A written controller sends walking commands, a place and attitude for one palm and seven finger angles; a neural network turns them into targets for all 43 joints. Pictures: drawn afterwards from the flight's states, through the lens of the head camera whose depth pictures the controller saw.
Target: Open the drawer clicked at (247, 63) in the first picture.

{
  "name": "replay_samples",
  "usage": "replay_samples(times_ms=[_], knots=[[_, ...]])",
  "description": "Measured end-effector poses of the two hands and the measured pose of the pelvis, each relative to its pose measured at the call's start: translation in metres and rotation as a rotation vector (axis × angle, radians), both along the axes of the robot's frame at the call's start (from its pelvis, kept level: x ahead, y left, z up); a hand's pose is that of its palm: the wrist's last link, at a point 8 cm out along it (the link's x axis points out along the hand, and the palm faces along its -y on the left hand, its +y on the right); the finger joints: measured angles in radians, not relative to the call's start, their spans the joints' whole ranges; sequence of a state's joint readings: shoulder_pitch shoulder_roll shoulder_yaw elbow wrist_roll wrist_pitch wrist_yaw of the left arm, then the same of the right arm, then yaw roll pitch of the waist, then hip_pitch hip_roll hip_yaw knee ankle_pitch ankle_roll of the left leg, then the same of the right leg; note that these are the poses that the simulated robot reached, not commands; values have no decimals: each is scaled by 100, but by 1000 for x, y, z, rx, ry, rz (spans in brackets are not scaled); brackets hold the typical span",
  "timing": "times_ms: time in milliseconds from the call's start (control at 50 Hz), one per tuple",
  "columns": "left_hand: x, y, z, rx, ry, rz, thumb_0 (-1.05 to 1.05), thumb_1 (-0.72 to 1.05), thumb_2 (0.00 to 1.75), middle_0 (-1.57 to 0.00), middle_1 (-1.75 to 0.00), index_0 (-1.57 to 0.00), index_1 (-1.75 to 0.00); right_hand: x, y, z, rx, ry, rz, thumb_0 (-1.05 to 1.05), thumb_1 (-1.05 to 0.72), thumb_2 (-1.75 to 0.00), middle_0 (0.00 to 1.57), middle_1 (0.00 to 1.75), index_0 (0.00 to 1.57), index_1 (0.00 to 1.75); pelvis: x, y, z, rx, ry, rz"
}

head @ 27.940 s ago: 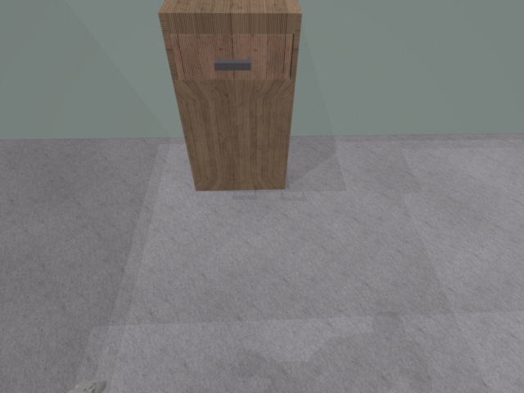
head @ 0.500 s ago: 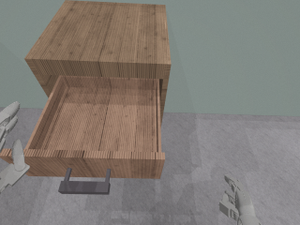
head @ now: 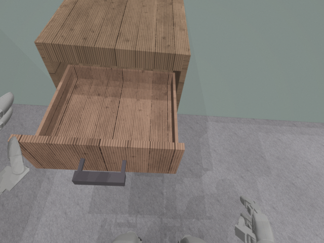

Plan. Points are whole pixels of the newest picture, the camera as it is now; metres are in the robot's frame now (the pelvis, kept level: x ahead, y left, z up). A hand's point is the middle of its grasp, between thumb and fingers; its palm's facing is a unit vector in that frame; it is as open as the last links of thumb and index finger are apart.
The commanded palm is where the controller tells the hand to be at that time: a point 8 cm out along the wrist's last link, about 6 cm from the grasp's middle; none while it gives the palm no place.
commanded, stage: step back with the hand held close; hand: left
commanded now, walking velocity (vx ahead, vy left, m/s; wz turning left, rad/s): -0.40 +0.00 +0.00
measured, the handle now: (101, 170) +0.30 +0.17 -0.04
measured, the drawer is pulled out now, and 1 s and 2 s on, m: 0.30 0.30 0.30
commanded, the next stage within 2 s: stop stepping back and stand still in 0.24 s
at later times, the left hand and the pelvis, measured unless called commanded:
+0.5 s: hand out of the picture +0.11 +0.20 +0.16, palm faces +0.24 -0.83 -0.50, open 7.4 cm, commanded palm +0.05 +0.24 +0.19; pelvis -0.09 -0.03 +0.00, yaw -3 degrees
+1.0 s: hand out of the picture +0.04 +0.20 +0.17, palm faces +0.35 -0.83 -0.43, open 7.4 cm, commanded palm -0.03 +0.25 +0.19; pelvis -0.16 -0.03 +0.01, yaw +0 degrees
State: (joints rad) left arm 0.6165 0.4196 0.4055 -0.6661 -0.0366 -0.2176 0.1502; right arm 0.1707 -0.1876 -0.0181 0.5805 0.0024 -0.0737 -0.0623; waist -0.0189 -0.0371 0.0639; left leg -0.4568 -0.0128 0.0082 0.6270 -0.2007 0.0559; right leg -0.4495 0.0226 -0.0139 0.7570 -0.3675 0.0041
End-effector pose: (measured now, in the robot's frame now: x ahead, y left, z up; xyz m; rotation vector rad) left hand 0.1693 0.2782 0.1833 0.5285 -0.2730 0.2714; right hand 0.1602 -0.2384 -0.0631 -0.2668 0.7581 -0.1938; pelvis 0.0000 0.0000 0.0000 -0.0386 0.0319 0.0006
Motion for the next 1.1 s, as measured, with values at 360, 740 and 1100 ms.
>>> replay_samples(times_ms=[360, 740, 1100], knots=[[-64, -58, 15, 53, 69, -188, 1, 89, 90, -21, -30, -21, -31, -68, -18, -5, 90, -33, 23, 1, -91, -89, 21, 30, 21, 31, -85, -31, 5, -13, 29, -59], [-159, -51, 16, 3, 55, -29, 1, 89, 90, -21, -30, -22, -31, -161, -40, 3, 55, -30, -36, 1, -91, -89, 20, 30, 20, 30, -144, -37, 9, 5, -27, -18], [-180, -47, 9, -43, 41, 30, 1, 89, 90, -21, -30, -21, -31, -170, -17, -2, 97, -28, 31, 1, -91, -89, 21, 30, 21, 30, -155, -38, 10, 4, -50, 2]])
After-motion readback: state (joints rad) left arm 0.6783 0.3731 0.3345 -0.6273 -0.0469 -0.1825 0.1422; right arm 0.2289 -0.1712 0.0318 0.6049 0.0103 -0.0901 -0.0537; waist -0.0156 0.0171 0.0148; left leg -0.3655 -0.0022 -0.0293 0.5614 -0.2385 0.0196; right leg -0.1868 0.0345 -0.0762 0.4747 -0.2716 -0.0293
